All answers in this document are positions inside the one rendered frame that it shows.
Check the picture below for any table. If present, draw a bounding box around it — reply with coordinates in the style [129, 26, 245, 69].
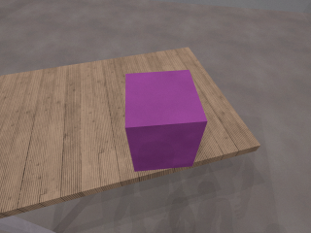
[0, 47, 260, 233]

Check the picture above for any carton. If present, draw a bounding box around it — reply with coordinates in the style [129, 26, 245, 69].
[125, 70, 208, 172]

